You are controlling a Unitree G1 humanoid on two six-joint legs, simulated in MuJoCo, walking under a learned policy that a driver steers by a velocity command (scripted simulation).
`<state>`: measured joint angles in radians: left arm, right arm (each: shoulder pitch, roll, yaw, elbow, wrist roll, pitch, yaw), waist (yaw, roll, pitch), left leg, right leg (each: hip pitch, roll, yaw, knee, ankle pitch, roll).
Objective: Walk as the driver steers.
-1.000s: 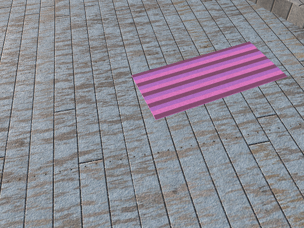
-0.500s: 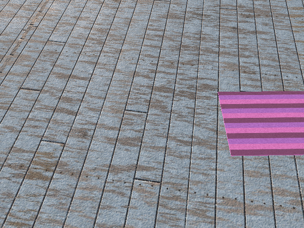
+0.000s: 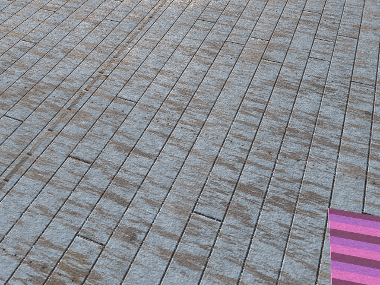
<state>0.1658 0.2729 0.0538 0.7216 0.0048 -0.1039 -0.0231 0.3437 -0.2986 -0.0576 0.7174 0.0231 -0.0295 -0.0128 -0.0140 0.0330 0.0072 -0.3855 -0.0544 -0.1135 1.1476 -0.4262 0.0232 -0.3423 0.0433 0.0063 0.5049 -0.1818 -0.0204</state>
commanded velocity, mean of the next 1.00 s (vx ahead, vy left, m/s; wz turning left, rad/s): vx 0.50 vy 0.00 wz -0.13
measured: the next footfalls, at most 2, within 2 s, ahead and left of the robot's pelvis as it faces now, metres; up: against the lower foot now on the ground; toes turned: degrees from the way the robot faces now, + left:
left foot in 0.36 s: +0.35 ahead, +0.16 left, +0.00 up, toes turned +3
right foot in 0.90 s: +0.64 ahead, -0.09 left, +0.00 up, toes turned -11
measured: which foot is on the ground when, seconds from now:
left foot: up 0.00-0.34, down 0.36-0.92, up 0.94-1.00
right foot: down 0.00-0.38, up 0.40-0.88, down 0.90-1.00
